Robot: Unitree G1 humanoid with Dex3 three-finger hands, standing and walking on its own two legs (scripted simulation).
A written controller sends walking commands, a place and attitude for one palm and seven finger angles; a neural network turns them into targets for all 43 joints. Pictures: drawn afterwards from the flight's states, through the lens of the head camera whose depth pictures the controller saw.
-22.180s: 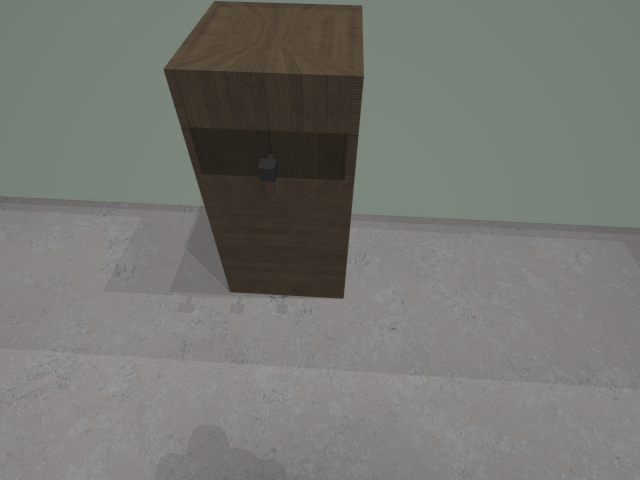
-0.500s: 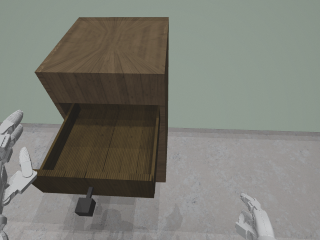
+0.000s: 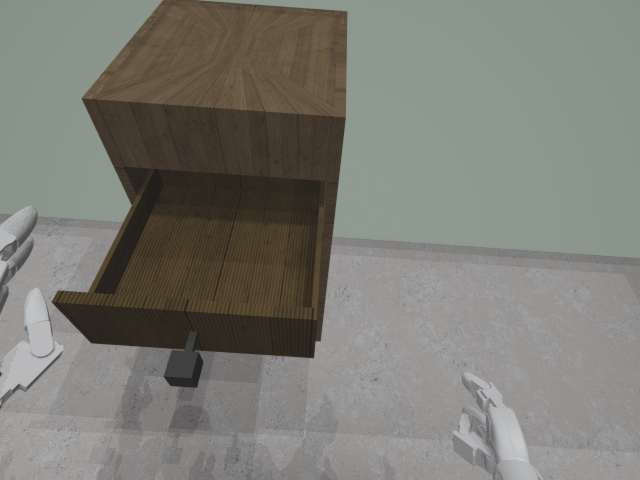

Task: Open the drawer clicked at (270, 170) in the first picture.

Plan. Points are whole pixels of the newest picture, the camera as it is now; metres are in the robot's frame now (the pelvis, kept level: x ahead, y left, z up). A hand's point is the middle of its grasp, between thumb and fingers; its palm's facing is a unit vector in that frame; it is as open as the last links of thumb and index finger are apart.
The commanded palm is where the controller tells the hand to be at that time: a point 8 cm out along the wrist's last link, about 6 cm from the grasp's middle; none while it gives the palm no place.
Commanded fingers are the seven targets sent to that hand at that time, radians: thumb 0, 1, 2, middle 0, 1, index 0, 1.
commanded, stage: step back with the hand held close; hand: left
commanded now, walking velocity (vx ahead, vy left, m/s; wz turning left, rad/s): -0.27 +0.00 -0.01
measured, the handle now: (188, 356) +0.30 +0.22 -0.11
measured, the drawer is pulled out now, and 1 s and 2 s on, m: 0.30 0.30 0.30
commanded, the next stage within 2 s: stop stepping back and stand still in 0.72 s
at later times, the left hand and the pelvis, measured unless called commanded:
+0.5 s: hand (95, 407) +0.15 +0.19 +0.16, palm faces +0.21 -0.84 -0.50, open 7.4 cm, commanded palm +0.07 +0.25 +0.19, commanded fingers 0.00 0.90 0.90 -0.20 -0.30 -0.20 -0.30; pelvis -0.08 -0.02 +0.00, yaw -4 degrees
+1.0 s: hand out of the picture -0.02 +0.14 +0.17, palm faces +0.26 -0.82 -0.52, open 7.4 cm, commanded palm -0.08 +0.20 +0.19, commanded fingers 0.00 0.90 0.90 -0.20 -0.30 -0.20 -0.30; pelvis -0.21 -0.08 +0.00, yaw +0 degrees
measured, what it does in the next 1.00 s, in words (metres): walks backwards: right foot, then left foot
